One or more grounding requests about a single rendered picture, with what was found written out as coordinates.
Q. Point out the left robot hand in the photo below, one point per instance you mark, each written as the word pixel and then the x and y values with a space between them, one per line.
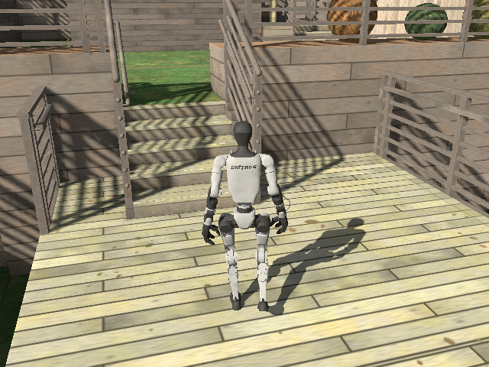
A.
pixel 206 233

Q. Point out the right robot forearm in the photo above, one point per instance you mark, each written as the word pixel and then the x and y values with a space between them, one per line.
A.
pixel 279 205

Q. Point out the robot left upper arm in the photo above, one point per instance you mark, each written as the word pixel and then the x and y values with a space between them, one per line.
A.
pixel 216 178

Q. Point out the robot right upper arm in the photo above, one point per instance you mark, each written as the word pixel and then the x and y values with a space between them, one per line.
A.
pixel 271 173

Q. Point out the humanoid robot torso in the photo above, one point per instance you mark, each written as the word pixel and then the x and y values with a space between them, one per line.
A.
pixel 244 183

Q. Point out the right robot hand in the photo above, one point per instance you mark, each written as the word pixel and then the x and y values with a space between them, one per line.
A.
pixel 282 222

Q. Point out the robot left foot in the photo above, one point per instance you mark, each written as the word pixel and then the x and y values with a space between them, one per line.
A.
pixel 236 304

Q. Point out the left robot forearm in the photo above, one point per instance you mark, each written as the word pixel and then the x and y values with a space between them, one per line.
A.
pixel 210 209

